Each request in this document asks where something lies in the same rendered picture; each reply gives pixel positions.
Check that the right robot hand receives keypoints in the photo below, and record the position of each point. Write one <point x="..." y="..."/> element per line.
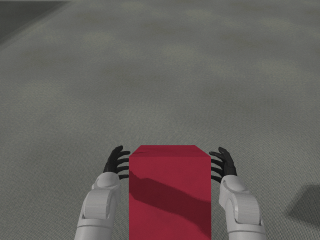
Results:
<point x="227" y="164"/>

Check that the right robot forearm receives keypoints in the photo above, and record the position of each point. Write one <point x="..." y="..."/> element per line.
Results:
<point x="243" y="214"/>

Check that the left robot forearm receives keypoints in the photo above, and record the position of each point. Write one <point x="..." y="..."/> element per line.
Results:
<point x="97" y="216"/>

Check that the carton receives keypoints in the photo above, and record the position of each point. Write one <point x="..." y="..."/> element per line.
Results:
<point x="170" y="193"/>

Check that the left robot hand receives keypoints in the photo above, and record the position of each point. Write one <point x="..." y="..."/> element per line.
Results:
<point x="113" y="162"/>

